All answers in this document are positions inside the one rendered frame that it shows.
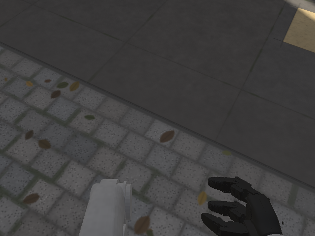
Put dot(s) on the left robot thigh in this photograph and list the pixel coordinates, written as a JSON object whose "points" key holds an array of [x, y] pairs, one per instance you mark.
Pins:
{"points": [[108, 209]]}

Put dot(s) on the right robot hand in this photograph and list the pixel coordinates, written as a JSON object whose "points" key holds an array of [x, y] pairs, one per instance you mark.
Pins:
{"points": [[257, 218]]}

